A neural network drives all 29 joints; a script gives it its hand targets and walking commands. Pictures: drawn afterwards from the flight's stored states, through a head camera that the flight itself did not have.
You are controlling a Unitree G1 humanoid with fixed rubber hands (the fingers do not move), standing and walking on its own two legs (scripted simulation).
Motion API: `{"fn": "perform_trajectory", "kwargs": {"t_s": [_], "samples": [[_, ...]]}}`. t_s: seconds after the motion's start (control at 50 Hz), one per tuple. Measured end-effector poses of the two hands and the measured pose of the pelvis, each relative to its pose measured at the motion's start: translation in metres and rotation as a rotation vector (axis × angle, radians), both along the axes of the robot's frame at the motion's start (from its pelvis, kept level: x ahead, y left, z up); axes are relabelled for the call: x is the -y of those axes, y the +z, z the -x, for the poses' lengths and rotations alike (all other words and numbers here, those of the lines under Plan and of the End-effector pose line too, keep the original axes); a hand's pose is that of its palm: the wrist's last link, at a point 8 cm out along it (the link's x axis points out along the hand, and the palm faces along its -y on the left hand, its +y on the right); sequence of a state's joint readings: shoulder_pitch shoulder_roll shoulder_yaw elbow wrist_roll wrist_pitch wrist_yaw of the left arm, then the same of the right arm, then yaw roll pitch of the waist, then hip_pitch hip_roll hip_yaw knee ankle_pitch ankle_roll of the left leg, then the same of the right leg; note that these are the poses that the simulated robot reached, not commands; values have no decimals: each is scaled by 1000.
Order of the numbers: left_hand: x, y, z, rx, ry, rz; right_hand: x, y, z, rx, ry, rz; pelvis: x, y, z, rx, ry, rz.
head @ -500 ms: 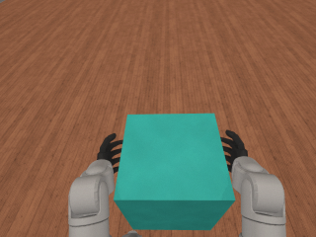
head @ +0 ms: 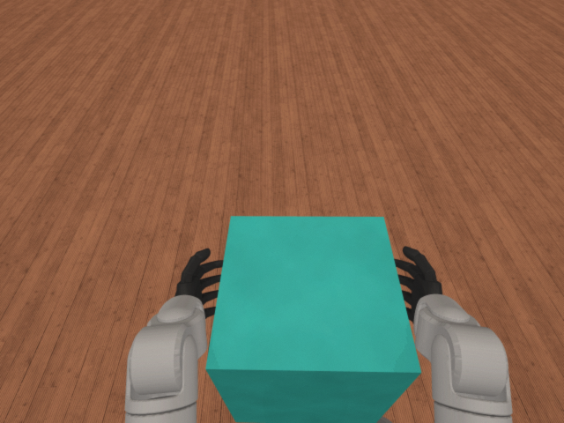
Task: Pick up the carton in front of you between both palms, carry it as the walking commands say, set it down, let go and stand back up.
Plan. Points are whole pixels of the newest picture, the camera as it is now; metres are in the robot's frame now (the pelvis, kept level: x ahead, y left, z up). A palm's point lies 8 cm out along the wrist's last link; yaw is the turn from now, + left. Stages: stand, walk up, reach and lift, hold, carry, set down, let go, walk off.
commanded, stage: carry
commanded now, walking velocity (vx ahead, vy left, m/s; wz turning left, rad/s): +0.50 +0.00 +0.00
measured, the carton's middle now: (305, 325) +0.26 -0.01 +0.00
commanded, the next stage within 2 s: none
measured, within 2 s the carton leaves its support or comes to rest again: neither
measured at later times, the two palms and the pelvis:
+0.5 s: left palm (232, 147) +0.57 +0.12 +0.08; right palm (388, 147) +0.58 -0.18 +0.07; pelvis +0.30 -0.04 +0.00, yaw +2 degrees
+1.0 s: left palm (230, 119) +0.69 +0.14 +0.07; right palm (370, 121) +0.68 -0.16 +0.07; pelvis +0.42 -0.01 -0.02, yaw -1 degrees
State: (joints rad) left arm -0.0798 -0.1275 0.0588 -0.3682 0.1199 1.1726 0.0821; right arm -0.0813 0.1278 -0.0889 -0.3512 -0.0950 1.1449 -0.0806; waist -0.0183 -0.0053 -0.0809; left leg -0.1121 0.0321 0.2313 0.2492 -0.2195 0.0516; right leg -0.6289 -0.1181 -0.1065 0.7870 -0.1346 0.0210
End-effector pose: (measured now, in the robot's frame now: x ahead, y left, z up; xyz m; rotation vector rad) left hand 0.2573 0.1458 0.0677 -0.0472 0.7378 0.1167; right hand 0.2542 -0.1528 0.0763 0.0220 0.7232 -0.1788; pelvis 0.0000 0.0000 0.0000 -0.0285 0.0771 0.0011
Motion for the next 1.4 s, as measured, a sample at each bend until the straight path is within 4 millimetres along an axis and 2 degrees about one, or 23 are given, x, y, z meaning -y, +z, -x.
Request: {"fn": "perform_trajectory", "kwargs": {"t_s": [0.12, 0.2, 0.26, 0.34, 0.44, 0.56, 0.62, 0.7, 0.84, 0.98, 1.1, 1.28, 1.4], "samples": [[7, 13, -86, 79, 39, -7, 7, 10, -97, 79, 35, -12, 15, -13, -92, 12, 9, -15], [21, 4, -154, 98, 60, -26, 21, -6, -170, 99, 51, -38, 32, -35, -160, 32, 31, -17], [28, -5, -194, 31, 73, -41, 28, -20, -214, 31, 56, -62, 41, -32, -193, 27, 45, -14], [29, -6, -230, -43, 96, -46, 28, -23, -255, -43, 71, -74, 47, -14, -228, 16, 57, -41], [28, 9, -279, -14, 93, -53, 27, -12, -303, -13, 70, -80, 44, -2, -273, 8, 45, -55], [18, 20, -340, 62, 52, -32, 18, 6, -353, 64, 35, -57, 27, -7, -332, 23, 33, -26], [9, 13, -368, 73, 48, -1, 9, 8, -379, 74, 33, -24, 18, -16, -363, 31, 25, -26], [0, 0, -391, 22, 58, 21, 0, 2, -406, 23, 45, 0, 12, -17, -390, 19, 4, -48], [0, -3, -421, 13, 38, 4, 0, -7, -428, 14, 21, -17, 6, -19, -412, 1, -8, -42], [8, -1, -429, 24, 14, -11, 8, -9, -429, 26, 0, -28, 7, -20, -418, -2, -14, -39], [13, -2, -422, 28, 9, -16, 13, -10, -422, 30, -2, -29, 11, -23, -414, 7, -16, -40], [14, -2, -401, 24, 13, -17, 14, -9, -404, 26, 6, -24, 14, -23, -400, 32, -16, -36], [15, -9, -386, 5, 7, -21, 15, -16, -389, 6, 12, -18, 15, -21, -389, 42, -15, -34]]}}
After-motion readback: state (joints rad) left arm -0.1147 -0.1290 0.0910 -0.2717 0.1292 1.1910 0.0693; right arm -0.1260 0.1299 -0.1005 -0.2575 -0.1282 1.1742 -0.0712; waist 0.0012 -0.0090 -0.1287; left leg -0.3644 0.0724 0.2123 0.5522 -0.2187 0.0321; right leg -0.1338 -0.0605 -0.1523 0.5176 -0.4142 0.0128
